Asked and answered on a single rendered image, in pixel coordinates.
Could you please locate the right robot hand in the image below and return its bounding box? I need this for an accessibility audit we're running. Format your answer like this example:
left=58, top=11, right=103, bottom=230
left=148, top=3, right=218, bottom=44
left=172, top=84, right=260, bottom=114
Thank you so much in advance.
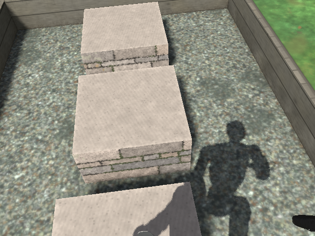
left=292, top=214, right=315, bottom=232

